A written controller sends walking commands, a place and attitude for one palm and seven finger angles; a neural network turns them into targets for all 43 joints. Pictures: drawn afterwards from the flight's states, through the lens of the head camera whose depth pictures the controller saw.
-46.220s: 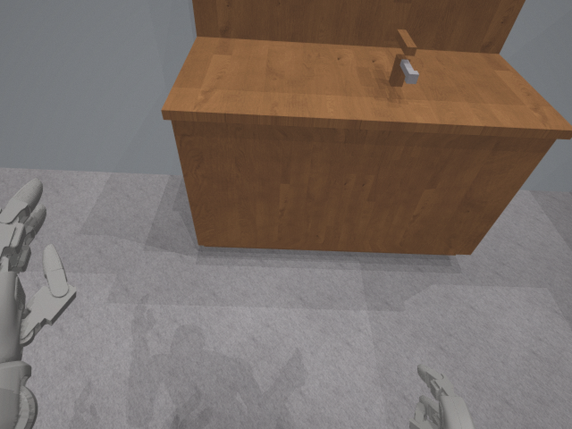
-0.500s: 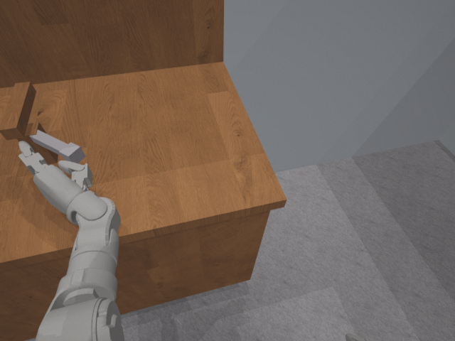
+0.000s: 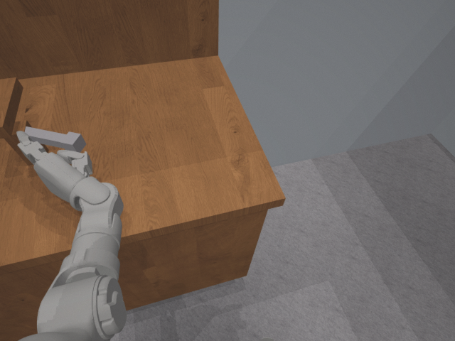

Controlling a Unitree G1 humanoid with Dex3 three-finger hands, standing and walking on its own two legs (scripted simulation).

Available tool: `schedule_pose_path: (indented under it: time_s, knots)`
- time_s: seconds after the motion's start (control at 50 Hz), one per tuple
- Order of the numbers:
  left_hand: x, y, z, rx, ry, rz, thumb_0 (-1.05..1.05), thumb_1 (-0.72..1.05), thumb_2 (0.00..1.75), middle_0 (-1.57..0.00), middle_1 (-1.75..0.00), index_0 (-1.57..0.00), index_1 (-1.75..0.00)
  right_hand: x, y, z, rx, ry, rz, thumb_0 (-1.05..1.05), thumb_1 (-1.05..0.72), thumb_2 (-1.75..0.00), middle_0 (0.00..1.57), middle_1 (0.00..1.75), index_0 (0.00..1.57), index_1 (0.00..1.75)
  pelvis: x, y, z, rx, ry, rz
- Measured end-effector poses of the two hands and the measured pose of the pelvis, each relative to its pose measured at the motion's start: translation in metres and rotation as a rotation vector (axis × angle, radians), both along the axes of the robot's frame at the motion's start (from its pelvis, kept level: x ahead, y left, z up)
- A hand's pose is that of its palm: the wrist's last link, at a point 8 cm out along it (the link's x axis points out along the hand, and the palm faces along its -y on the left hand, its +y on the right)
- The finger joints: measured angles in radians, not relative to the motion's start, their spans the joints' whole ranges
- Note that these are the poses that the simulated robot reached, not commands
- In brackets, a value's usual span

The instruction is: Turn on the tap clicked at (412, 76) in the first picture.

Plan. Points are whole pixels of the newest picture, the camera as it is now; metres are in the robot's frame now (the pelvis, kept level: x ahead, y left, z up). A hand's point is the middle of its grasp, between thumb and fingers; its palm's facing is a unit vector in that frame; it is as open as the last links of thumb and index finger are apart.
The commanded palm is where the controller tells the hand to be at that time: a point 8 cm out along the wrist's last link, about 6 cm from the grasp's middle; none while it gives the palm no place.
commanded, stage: push the lever round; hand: left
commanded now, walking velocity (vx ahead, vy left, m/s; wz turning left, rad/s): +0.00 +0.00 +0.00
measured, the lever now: (73, 143) +0.45 +0.29 +0.08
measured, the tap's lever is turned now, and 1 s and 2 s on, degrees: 61 68 68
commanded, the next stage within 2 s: lift the hand up off the lever in 0.22 s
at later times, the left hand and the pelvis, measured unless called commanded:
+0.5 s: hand (90, 150) +0.44 +0.25 +0.08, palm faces +0.84 -0.54 -0.07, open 7.8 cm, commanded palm +0.39 +0.26 +0.08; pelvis -0.01 +0.00 +0.00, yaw +0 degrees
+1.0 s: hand (82, 147) +0.43 +0.26 +0.10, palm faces +0.84 -0.54 -0.07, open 7.8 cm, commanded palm +0.38 +0.27 +0.10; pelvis +0.00 +0.00 +0.01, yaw +0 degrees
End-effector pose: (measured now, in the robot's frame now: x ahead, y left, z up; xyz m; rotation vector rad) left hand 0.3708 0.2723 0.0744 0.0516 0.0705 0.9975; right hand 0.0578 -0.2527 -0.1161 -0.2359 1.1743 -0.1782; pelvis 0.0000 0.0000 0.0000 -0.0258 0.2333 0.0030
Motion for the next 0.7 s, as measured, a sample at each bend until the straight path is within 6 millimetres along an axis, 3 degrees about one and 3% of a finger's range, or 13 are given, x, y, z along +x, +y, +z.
schedule_pose_path:
  time_s: [0.42, 0.7]
  knots:
    - [0.01, -0.006, 0.003, 0.006, 0.002, 0.003, 0.04, 0.93, 0.92, -0.16, -0.15, -0.15, -0.15, -0.014, -0.001, -0.002, 0.008, 0.025, -0.004, 0.01, -0.9, -0.9, 0.2, 0.3, 0.2, 0.3, -0.006, -0.002, -0.002, 0.001, 0.008, -0.001]
    - [0.007, -0.007, 0.02, 0.007, -0.015, 0.004, 0.03, 0.91, 0.91, -0.16, -0.15, -0.15, -0.15, -0.017, -0.007, 0.004, 0.011, 0.011, -0.027, 0.01, -0.9, -0.9, 0.2, 0.3, 0.2, 0.3, -0.003, -0.006, 0.004, 0.004, -0.015, -0.009]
